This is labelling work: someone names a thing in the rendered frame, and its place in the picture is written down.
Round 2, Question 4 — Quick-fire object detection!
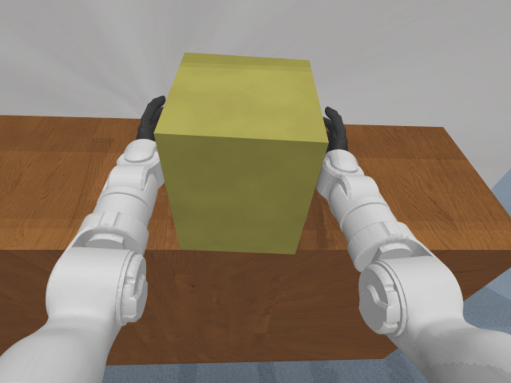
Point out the robot left upper arm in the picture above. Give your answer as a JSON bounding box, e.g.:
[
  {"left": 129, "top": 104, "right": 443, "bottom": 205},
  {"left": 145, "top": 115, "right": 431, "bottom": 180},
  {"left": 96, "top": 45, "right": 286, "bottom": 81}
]
[{"left": 0, "top": 247, "right": 148, "bottom": 383}]

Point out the carton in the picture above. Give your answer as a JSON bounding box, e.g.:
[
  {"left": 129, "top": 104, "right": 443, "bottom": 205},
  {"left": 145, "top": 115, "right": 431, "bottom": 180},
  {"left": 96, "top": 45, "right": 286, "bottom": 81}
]
[{"left": 153, "top": 53, "right": 329, "bottom": 255}]

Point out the robot left forearm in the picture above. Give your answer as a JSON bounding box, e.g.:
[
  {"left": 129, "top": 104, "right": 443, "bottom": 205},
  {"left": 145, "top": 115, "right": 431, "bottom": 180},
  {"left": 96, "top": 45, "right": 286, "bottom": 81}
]
[{"left": 46, "top": 139, "right": 164, "bottom": 317}]

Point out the right robot hand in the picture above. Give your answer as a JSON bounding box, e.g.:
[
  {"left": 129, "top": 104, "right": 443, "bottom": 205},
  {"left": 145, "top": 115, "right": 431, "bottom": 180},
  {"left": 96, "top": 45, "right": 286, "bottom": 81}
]
[{"left": 323, "top": 107, "right": 348, "bottom": 153}]

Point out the robot right upper arm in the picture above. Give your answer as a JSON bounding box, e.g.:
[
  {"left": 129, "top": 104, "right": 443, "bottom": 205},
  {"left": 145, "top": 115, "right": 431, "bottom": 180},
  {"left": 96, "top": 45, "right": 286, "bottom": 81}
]
[{"left": 358, "top": 256, "right": 511, "bottom": 383}]

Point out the robot right forearm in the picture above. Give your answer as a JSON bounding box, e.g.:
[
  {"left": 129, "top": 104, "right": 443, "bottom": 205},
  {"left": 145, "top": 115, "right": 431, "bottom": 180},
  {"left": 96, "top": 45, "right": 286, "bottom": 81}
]
[{"left": 316, "top": 149, "right": 463, "bottom": 303}]

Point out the left robot hand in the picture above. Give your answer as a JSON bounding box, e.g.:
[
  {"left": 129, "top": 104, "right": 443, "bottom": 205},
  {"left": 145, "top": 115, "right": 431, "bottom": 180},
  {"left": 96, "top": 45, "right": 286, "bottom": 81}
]
[{"left": 136, "top": 96, "right": 166, "bottom": 142}]

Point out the pedestal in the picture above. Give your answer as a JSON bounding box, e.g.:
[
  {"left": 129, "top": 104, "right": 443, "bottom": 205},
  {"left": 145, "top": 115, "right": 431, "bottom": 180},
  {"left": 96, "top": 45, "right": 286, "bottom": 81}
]
[{"left": 0, "top": 115, "right": 511, "bottom": 365}]

